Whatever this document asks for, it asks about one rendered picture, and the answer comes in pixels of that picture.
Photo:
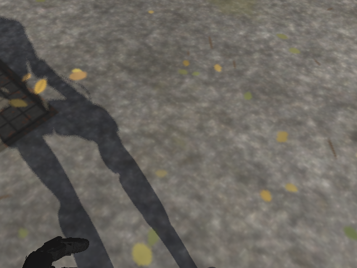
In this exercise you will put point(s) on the left robot hand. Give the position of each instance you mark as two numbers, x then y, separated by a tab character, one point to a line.
53	250

